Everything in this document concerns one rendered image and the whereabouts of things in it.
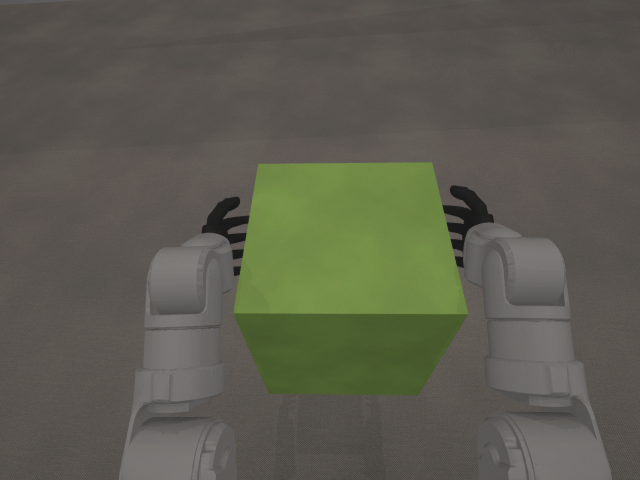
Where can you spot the right robot upper arm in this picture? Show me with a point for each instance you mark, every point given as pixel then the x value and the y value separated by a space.
pixel 538 446

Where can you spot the robot right forearm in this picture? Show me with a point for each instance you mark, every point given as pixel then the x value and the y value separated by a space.
pixel 531 356

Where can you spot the carton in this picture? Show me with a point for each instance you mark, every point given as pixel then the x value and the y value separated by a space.
pixel 348 282

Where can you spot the left robot upper arm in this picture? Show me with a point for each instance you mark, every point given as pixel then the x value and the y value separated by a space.
pixel 181 448

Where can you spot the left robot hand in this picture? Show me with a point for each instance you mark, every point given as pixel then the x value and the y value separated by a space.
pixel 215 224

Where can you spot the right robot hand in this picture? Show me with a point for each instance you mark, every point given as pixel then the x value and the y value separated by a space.
pixel 477 215

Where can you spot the robot left forearm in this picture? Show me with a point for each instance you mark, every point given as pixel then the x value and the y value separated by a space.
pixel 184 298

